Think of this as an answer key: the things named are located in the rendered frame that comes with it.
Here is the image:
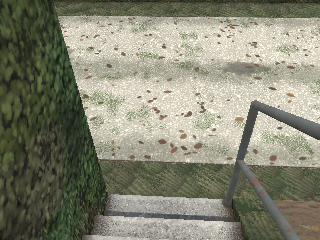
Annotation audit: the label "stairs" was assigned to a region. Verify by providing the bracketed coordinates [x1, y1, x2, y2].
[82, 194, 243, 240]

